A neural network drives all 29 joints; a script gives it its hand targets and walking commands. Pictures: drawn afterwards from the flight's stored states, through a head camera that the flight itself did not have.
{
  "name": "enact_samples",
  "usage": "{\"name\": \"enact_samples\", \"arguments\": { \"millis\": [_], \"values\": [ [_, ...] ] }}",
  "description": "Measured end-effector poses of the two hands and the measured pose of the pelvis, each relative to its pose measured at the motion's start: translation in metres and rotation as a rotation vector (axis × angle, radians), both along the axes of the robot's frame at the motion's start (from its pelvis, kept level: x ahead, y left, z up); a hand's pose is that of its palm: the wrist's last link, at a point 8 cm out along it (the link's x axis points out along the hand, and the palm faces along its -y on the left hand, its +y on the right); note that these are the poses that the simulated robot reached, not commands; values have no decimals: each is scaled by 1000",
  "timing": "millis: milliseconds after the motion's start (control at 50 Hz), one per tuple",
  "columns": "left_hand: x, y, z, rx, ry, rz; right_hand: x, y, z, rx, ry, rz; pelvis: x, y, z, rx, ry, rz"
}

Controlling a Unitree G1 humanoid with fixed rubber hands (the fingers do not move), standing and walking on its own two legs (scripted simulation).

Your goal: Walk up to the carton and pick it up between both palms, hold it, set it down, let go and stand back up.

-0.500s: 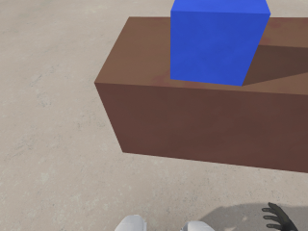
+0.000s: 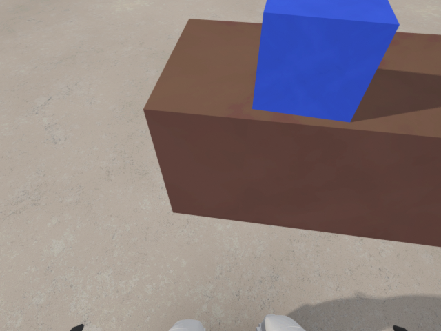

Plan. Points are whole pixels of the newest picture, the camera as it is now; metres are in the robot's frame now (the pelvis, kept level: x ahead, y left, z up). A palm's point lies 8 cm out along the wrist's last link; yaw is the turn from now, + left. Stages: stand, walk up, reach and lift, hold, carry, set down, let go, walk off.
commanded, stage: walk up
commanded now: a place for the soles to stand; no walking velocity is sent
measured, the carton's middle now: (312, 59) +0.78 -0.23 +0.07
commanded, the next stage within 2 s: none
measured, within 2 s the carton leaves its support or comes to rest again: neither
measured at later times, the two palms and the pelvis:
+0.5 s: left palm out of the picture +0.08 +0.29 -0.10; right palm out of the picture +0.11 -0.33 -0.10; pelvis +0.00 -0.02 +0.00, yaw -1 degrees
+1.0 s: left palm out of the picture +0.10 +0.29 -0.09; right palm out of the picture +0.10 -0.33 -0.10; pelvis +0.01 -0.02 +0.00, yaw -1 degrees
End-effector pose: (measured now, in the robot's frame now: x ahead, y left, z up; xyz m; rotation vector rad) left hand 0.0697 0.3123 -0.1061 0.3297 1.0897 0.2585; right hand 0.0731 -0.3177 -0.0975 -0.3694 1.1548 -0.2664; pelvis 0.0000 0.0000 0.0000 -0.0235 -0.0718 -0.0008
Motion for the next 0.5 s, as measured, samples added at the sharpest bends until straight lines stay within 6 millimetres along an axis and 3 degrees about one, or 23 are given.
{"name": "enact_samples", "arguments": {
  "millis": [140, 260, 500],
  "values": [
    [3, -20, -9, -31, -9, -10, 14, -19, 11, -27, -54, 4, 1, -15, -2, 13, 1, -7],
    [-1, -18, 0, -6, -7, -12, 34, -14, 8, 3, -105, 22, 0, -16, -1, 12, 0, -8],
    [12, -20, 9, 8, -33, -17, 32, -15, 1, 26, -98, 22, 2, -20, 0, 17, 7, -9]
  ]
}}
